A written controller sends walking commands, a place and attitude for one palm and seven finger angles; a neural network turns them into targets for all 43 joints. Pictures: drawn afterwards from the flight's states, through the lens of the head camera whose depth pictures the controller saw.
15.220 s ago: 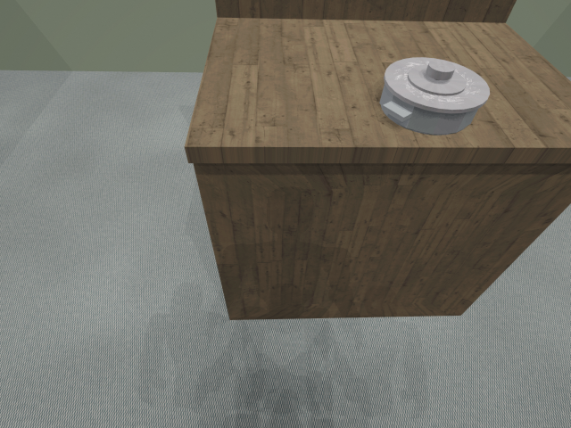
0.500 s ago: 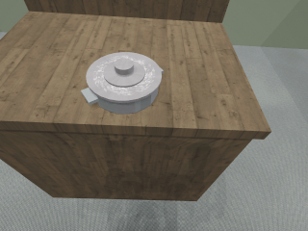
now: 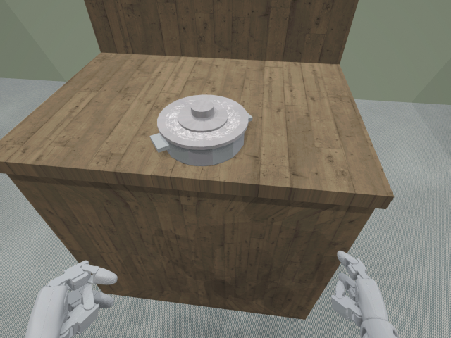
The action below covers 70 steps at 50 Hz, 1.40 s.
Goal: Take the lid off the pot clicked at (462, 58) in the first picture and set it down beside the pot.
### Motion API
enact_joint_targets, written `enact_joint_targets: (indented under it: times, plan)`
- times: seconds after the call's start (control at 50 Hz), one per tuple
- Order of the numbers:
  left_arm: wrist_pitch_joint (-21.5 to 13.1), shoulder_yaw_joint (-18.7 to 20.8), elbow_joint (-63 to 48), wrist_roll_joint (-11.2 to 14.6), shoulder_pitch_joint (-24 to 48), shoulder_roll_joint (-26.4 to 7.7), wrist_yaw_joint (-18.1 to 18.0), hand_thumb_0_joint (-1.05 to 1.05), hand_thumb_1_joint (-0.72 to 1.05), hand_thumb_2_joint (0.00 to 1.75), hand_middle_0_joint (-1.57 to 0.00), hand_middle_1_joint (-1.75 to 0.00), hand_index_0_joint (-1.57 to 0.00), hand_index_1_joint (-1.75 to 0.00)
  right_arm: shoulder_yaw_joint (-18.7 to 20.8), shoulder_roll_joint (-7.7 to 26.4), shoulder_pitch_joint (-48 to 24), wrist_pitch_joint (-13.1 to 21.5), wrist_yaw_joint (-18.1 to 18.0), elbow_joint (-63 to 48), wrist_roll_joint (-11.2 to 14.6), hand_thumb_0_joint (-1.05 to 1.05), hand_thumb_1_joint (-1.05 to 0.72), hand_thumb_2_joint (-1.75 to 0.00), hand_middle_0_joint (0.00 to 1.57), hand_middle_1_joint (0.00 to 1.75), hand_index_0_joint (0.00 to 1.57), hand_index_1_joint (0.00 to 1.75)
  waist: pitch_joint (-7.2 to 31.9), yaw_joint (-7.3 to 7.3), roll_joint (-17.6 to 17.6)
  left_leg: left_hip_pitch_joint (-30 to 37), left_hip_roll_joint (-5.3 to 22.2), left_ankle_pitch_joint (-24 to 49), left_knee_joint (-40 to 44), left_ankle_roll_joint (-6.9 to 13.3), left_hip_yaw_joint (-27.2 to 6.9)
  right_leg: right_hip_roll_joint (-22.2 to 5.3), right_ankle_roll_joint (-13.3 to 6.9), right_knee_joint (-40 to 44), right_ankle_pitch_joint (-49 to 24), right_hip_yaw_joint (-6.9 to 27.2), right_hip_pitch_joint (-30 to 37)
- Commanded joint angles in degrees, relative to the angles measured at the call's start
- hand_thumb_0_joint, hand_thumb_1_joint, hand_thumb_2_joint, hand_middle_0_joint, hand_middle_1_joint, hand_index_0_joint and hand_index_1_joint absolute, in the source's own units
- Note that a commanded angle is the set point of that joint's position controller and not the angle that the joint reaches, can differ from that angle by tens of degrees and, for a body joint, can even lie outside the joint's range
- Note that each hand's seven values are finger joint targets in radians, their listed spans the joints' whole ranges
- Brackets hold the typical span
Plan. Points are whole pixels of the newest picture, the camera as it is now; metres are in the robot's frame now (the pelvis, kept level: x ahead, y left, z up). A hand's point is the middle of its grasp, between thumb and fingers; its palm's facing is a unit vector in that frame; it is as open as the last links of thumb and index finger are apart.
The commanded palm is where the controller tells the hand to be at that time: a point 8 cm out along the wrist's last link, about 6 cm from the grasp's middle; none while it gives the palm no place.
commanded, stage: lift the closed hand beside the body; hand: left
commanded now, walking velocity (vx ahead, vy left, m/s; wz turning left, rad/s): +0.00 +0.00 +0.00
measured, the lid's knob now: (202, 108) +0.53 +0.13 +0.15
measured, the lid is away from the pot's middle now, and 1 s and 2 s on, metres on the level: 0.00 0.00 0.00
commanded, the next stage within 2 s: raise the hand higher, near the body in 0.14 s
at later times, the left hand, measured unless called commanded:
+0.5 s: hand (76, 255) +0.18 +0.23 +0.13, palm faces +0.29 -0.84 -0.45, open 3.1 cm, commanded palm +0.12 +0.27 +0.17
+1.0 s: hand (59, 212) +0.20 +0.24 +0.21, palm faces +0.38 -0.82 -0.42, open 3.1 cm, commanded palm +0.14 +0.28 +0.22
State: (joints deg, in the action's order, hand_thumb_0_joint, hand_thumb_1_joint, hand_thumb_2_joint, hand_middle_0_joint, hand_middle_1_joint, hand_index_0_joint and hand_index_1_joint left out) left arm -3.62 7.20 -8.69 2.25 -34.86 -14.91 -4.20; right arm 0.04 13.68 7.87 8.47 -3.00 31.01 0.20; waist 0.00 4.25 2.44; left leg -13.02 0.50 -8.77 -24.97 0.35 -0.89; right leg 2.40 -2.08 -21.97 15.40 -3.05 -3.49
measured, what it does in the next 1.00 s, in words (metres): stands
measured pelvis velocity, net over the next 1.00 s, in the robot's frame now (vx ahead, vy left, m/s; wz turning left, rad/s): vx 0.02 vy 0.01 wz -0.04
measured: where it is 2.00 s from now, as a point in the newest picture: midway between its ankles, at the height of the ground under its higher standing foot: outside the picture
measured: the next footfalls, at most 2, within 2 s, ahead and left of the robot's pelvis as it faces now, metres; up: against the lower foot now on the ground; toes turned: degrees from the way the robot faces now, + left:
none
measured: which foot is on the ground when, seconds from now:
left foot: down 0.00-1.00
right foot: down 0.00-1.00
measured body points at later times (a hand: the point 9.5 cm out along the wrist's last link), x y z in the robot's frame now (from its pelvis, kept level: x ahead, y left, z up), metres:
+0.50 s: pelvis +0.02 +0.00 +0.00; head +0.00 -0.01 +0.45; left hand +0.16 +0.28 +0.16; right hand +0.21 -0.21 -0.07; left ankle +0.06 +0.12 -0.74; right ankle -0.03 -0.09 -0.74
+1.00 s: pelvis +0.02 +0.01 +0.00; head +0.00 +0.00 +0.45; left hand +0.17 +0.28 +0.23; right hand +0.22 -0.19 -0.07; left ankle +0.06 +0.12 -0.74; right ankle -0.03 -0.09 -0.74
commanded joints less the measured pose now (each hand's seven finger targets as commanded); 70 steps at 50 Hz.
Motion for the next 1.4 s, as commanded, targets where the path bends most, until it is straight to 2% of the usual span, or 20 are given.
enact_joint_targets:
  times: [0.0,0.06,0.12,0.2,0.3,0.44,0.52,0.58,0.62,0.84,0.9,1.04,1.1,1.12,1.14,1.16,1.2,1.24,1.3,1.38]
  plan:
    - [-5.1,5.4,-19.5,0.5,3.6,-9.1,0.0,0.0,0.9,0.9,-1.3,-1.5,-1.3,-1.5,1.2,4.3,-4.3,3.2,-1.2,-7.9,-0.4,0.0,-0.9,-0.9,0.2,0.3,0.2,0.3,-0.3,-1.77,-0.3,11.6,-1.1,-3.6,2.3,1.9,2.6,-2.8,1.8,10.4,4.2,3.3,-12.9]
    - [-5.4,11.8,-22.5,0.5,2.5,-14.3,-1.0,0.0,0.9,0.9,-1.3,-1.5,-1.3,-1.5,1.2,4.2,-5.5,3.6,-1.7,-7.3,-0.6,0.0,-0.9,-0.9,0.2,0.3,0.2,0.3,-0.4,-0.54,-0.2,12.0,-1.0,-1.2,2.2,1.8,2.5,-2.7,1.7,11.1,2.4,3.8,-11.9]
    - [-5.1,9.2,-22.2,0.7,-1.5,-9.8,-0.3,0.0,0.9,0.9,-1.3,-1.5,-1.3,-1.5,0.7,3.2,-6.1,3.3,-1.7,-7.0,-0.5,0.0,-0.9,-0.9,0.2,0.3,0.2,0.3,-3.1,-0.33,0.9,11.7,-0.6,0.6,3.2,1.8,2.1,-2.4,1.6,10.0,-1.1,3.2,-10.8]
    - [-5.8,10.8,-28.9,0.3,-2.9,-11.7,-0.1,0.0,0.9,0.9,-1.3,-1.5,-1.3,-1.5,0.8,3.9,-6.2,4.1,-1.3,-7.1,-0.5,0.0,-0.9,-0.9,0.2,0.3,0.2,0.3,0.4,0.3,2.2,13.0,-0.2,4.9,3.0,1.7,1.6,-1.9,1.6,8.2,-6.8,2.7,-7.9]
    - [-5.2,13.9,-25.0,0.6,-4.6,-12.0,0.1,0.0,0.9,0.9,-1.3,-1.5,-1.3,-1.5,1.2,3.6,-6.9,3.2,-1.5,-5.9,-0.3,0.0,-0.9,-0.9,0.2,0.3,0.2,0.3,-2.9,0.6,-4.3,12.2,0.1,5.2,3.5,1.7,1.8,-1.4,1.9,8.7,-7.3,2.6,-8.6]
    - [-6.6,14.7,-34.4,0.5,-0.4,-14.1,-0.6,0.0,0.9,0.9,-1.3,-1.5,-1.3,-1.5,0.8,4.3,-6.2,4.6,-1.7,-6.3,-0.6,0.0,-0.9,-0.9,0.2,0.3,0.2,0.3,3.3,0.77,1.3,15.3,0.0,8.0,2.8,1.8,1.8,-1.6,2.1,7.8,-10.8,3.2,-6.2]
    - [-6.1,15.2,-32.0,0.7,-1.9,-12.8,-0.6,0.0,0.9,0.9,-1.3,-1.5,-1.3,-1.5,0.9,3.9,-6.4,4.0,-1.4,-5.6,-0.6,0.0,-0.9,-0.9,0.2,0.3,0.2,0.3,0.7,0.75,-0.6,14.5,0.1,9.5,3.0,1.5,2.0,-1.3,1.9,7.4,-13.0,2.5,-6.4]
    - [-6.6,14.7,-35.0,0.7,0.4,-12.7,-0.3,0.0,0.9,0.9,-1.3,-1.5,-1.3,-1.5,0.9,4.2,-6.1,3.9,-0.9,-6.0,-0.5,0.0,-0.9,-0.9,0.2,0.3,0.2,0.3,2.0,0.38,2.3,15.5,0.2,10.6,2.8,1.4,2.1,-1.3,1.8,7.0,-14.0,2.4,-6.0]
    - [-6.8,14.8,-36.3,0.8,1.5,-13.1,-0.3,0.0,0.9,0.9,-1.3,-1.5,-1.3,-1.5,0.7,4.4,-6.0,3.8,-0.9,-6.2,-0.6,0.0,-0.9,-0.9,0.2,0.3,0.2,0.3,2.4,0.5,1.2,15.8,0.3,12.0,2.6,1.4,1.8,-1.2,1.9,6.7,-15.5,2.3,-5.6]
    - [-7.5,16.9,-37.6,1.4,8.2,-14.2,-0.2,0.0,0.9,0.9,-1.3,-1.5,-1.3,-1.5,0.1,4.5,-5.9,3.0,-0.1,-6.0,-0.8,0.0,-0.9,-0.9,0.2,0.3,0.2,0.3,1.7,0.48,2.6,15.6,0.8,9.4,3.2,1.0,1.2,-1.1,1.5,7.0,-12.0,2.4,-6.6]
    - [-7.8,19.3,-36.6,1.8,9.7,-15.4,-0.6,0.0,0.9,0.9,-1.3,-1.5,-1.3,-1.5,0.1,4.3,-6.2,2.6,-0.3,-5.7,-0.9,0.0,-0.9,-0.9,0.2,0.3,0.2,0.3,1.8,0.68,-0.5,15.1,0.8,8.1,3.4,1.0,1.3,-1.2,1.4,7.4,-11.0,2.4,-6.2]
    - [-9.1,19.4,-37.3,2.0,15.3,-15.3,-0.5,0.0,0.9,0.9,-1.3,-1.5,-1.3,-1.5,0.1,4.4,-6.5,2.9,-0.2,-4.7,-0.9,0.0,-0.9,-0.9,0.2,0.3,0.2,0.3,1.9,0.56,2.5,15.8,0.8,6.3,3.7,1.0,1.4,-1.5,1.3,8.0,-8.7,2.7,-6.8]
    - [-9.6,21.5,-35.7,2.4,16.3,-16.6,-0.9,0.0,0.9,0.9,-1.3,-1.5,-1.3,-1.5,0.2,4.1,-7.0,3.0,-0.3,-4.2,-0.9,0.0,-0.9,-0.9,0.2,0.3,0.2,0.3,1.5,0.78,-0.8,15.3,0.9,5.5,3.8,1.1,1.4,-1.5,1.3,8.5,-7.9,2.7,-6.8]
    - [-2.8,18.8,-36.2,-17.7,17.8,-26.7,-2.4,0.0,0.87,0.92,-1.29,-1.46,-1.29,-1.46,-0.4,7.8,-9.3,-0.8,0.2,-5.2,-2.3,0.0,-0.9,-0.9,0.2,0.3,0.2,0.3,2.4,1.83,4.3,7.2,-0.9,6.2,2.7,0.3,3.2,-1.3,1.6,2.3,-7.7,0.9,-7.6]
    - [0.3,17.7,-39.3,-17.4,20.7,-22.0,-3.0,0.0,0.85,0.94,-1.29,-1.43,-1.29,-1.43,0.0,5.9,-10.6,-2.7,0.9,-7.5,-1.6,0.0,-0.9,-0.9,0.2,0.3,0.2,0.3,2.0,1.74,6.4,5.5,-1.0,6.6,2.8,0.2,3.4,-1.5,0.9,1.0,-6.4,-0.7,-7.7]
    - [1.7,17.6,-39.4,-17.1,22.5,-22.1,-3.2,0.0,0.83,0.96,-1.29,-1.39,-1.29,-1.39,-0.2,5.8,-11.7,-3.2,1.4,-8.1,-0.9,0.0,-0.9,-0.9,0.2,0.3,0.2,0.3,1.3,1.28,6.4,4.8,-1.0,6.2,2.4,0.2,3.4,-1.1,0.8,0.9,-5.9,-0.6,-8.2]
    - [5.2,18.7,-36.4,-24.7,18.3,-25.6,-3.5,0.0,0.78,1.0,-1.28,-1.32,-1.28,-1.32,0.5,6.4,-10.8,-5.3,1.9,-8.1,-1.0,0.0,-0.9,-0.9,0.2,0.3,0.2,0.3,2.9,2.91,6.4,4.6,-1.1,3.5,1.7,0.3,3.6,-1.1,0.6,0.1,-2.7,0.0,-8.7]
    - [8.5,18.5,-38.2,-29.0,18.3,-28.6,-3.2,0.0,0.73,1.05,-1.27,-1.25,-1.27,-1.25,0.3,7.2,-12.1,-8.0,2.2,-9.5,-0.6,0.0,-0.9,-0.9,0.2,0.3,0.2,0.3,7.4,3.34,3.9,5.0,-1.5,5.6,-0.4,0.7,3.8,-1.2,0.9,-1.1,-5.2,0.9,-7.9]
    - [11.6,17.1,-33.7,-35.2,25.7,-31.8,-1.5,0.0,0.66,1.11,-1.25,-1.15,-1.25,-1.15,0.1,7.2,-13.9,-9.8,2.3,-9.2,0.2,0.0,-0.9,-0.9,0.2,0.3,0.2,0.3,8.3,2.35,-1.2,4.3,-2.1,4.6,-1.9,1.0,3.0,-1.3,1.2,-1.4,-4.4,2.0,-9.6]
    - [14.1,13.2,-26.7,-40.0,34.4,-33.9,2.9,0.0,0.54,1.19,-1.22,-1.0,-1.22,-1.0,-0.3,7.9,-15.0,-10.5,2.0,-8.1,1.7,0.0,-0.9,-0.9,0.2,0.3,0.2,0.3,8.6,1.58,-3.1,4.9,-2.4,3.2,-1.1,1.3,1.8,-1.3,1.8,-0.7,-3.8,1.7,-10.5]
